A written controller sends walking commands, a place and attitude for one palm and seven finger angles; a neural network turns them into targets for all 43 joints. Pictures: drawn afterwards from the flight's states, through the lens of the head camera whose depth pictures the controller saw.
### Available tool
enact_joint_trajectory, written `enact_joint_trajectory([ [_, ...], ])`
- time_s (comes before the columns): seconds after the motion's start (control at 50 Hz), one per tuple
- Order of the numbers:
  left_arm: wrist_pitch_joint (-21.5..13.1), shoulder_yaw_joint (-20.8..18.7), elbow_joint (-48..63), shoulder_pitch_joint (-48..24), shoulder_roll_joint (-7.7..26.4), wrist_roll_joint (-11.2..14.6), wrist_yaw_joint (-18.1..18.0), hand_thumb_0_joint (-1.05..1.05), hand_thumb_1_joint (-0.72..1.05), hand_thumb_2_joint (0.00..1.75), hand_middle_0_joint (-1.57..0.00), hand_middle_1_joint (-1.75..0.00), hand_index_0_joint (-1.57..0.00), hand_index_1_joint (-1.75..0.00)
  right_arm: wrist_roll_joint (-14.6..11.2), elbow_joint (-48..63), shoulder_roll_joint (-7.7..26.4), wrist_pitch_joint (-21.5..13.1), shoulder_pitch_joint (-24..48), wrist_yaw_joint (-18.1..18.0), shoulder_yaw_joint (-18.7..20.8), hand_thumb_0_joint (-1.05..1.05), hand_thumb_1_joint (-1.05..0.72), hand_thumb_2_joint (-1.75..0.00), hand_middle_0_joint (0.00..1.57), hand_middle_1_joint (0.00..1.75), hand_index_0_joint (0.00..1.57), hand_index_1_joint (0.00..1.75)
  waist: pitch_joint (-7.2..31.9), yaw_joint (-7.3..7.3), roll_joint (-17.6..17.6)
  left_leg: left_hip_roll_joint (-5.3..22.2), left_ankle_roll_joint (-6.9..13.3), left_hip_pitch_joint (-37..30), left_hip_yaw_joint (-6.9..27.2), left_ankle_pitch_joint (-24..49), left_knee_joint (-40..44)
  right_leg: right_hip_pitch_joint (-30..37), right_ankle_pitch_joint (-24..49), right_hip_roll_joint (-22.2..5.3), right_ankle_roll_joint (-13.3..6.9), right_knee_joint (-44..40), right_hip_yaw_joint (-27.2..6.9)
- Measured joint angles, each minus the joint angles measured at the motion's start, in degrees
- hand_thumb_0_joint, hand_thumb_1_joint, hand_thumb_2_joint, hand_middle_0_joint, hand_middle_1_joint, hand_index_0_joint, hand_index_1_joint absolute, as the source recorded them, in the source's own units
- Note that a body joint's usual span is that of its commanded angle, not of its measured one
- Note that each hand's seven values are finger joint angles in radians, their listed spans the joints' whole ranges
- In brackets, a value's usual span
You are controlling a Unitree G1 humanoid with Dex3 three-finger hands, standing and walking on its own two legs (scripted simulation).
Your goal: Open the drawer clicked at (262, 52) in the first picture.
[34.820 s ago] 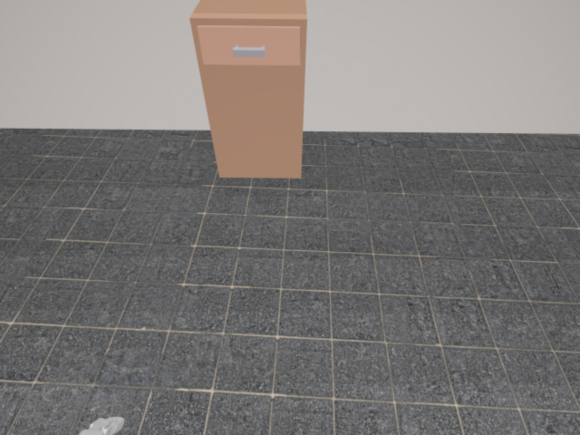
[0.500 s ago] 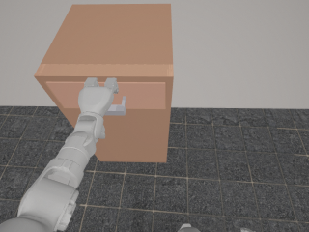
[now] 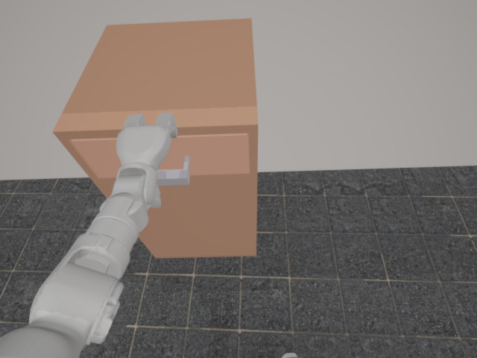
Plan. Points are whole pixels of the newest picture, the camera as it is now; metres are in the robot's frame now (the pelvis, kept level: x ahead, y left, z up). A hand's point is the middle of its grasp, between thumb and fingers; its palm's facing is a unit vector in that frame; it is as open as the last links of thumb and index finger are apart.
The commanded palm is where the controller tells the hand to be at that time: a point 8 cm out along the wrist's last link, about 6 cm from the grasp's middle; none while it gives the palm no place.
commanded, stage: lift the hand off the handle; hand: left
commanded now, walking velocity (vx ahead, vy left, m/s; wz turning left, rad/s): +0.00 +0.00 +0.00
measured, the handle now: (163, 169) +0.52 +0.18 -0.07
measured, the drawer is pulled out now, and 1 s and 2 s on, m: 0.00 0.00 0.00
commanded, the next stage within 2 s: draw the hand back to the body in 0.54 s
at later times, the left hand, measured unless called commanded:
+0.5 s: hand (144, 149) +0.46 +0.16 +0.08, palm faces +0.03 -0.01 -1.00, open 13.8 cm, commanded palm +0.43 +0.17 +0.14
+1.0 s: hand (113, 179) +0.39 +0.20 +0.09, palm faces +0.06 -0.05 -1.00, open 13.8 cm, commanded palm +0.35 +0.20 +0.15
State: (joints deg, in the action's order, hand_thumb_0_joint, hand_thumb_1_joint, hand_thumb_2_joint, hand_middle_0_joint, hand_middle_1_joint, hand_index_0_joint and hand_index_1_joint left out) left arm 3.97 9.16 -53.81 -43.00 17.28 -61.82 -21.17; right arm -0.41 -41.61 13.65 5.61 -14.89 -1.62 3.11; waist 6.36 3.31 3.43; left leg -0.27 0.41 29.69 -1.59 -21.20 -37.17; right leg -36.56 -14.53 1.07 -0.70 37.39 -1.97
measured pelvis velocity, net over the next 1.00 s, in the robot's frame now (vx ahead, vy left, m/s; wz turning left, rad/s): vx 0.02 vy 0.01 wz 0.01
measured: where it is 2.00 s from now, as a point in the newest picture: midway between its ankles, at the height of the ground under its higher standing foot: outside the picture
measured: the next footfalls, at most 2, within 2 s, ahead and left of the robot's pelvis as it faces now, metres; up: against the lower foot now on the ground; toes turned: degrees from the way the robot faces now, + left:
none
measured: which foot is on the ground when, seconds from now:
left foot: down 0.00-1.00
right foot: down 0.00-1.00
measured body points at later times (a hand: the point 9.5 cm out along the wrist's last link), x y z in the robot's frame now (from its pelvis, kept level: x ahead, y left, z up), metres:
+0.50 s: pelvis +0.02 +0.00 +0.01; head +0.06 -0.03 +0.46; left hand +0.45 +0.16 +0.14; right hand +0.13 -0.25 -0.13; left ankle -0.04 +0.12 -0.72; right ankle +0.03 -0.11 -0.72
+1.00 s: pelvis +0.02 +0.01 +0.02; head +0.04 -0.03 +0.46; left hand +0.38 +0.20 +0.14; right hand +0.18 -0.23 -0.11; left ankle -0.04 +0.12 -0.72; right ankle +0.03 -0.11 -0.72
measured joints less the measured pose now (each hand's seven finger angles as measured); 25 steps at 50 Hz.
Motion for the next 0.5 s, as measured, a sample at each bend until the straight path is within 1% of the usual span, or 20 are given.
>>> enact_joint_trajectory([
  [0.06,1.0,0.51,-0.48,-0.72,0.52,0.76,1.52,0.0,-0.49,0.3,-0.32,-1.2,-0.32,-1.2,-0.24,0.08,0.03,-0.06,0.42,-0.29,-0.09,0.01,-0.91,-0.9,0.2,0.3,0.2,0.3,-0.34,-0.11,-0.04,-0.04,-0.04,-0.84,0.27,0.41,0.92,0.91,0.24,-0.08,-0.06,-0.83,0.25],
  [0.1,0.89,0.99,0.3,-0.74,0.7,1.3,2.94,0.0,-0.49,0.3,-0.32,-1.2,-0.32,-1.2,-0.25,0.26,0.06,-0.17,0.51,-0.49,0.01,0.01,-0.91,-0.9,0.2,0.3,0.2,0.3,-0.46,-0.31,-0.03,-0.03,-0.07,-1.46,0.48,0.64,1.52,1.63,0.39,-0.09,-0.1,-1.46,0.45],
  [0.2,-1.58,1.72,4.48,1.06,0.33,1.88,5.64,0.0,-0.49,0.3,-0.32,-1.2,-0.32,-1.2,-0.07,0.81,0.29,-0.16,0.35,-0.76,0.31,0.01,-0.91,-0.9,0.2,0.3,0.2,0.3,0.11,-0.97,0.05,0.05,-0.13,-3.32,0.85,0.73,2.75,3.6,0.36,-0.06,-0.16,-2.69,0.81],
  [0.26,-2.66,1.58,5.86,2.12,-0.04,1.54,5.76,0.0,-0.49,0.3,-0.32,-1.2,-0.32,-1.2,-0.14,0.97,0.44,0.05,0.72,-0.67,0.12,0.01,-0.91,-0.9,0.2,0.3,0.2,0.29,0.44,-1.21,-0.02,0.08,-0.15,-4.47,0.88,0.62,3.25,4.68,0.15,-0.04,-0.17,-3.02,0.84],
  [0.38,-1.29,1.96,5.97,1.74,0.39,0.65,5.34,0.0,-0.49,0.3,-0.32,-1.2,-0.32,-1.2,-0.33,1.54,0.3,0.14,2.31,-0.27,-0.25,0.01,-0.91,-0.9,0.2,0.3,0.2,0.29,-0.4,-1.63,-0.28,-0.02,-0.19,-5.55,0.96,0.86,4.02,5.65,0.15,-0.14,-0.23,-3.44,0.9],
  [0.5,0.05,2.61,8.54,2.21,0.62,2.04,7.27,0.0,-0.49,0.3,-0.32,-1.2,-0.32,-1.2,-0.33,1.67,0.1,0.61,2.71,-0.24,-0.22,0.01,-0.91,-0.9,0.2,0.3,0.2,0.29,-0.44,-2.31,0.43,-0.08,-0.11,-6.81,1.26,1.21,5.19,7.08,0.4,-0.24,-0.12,-4.68,1.17],
])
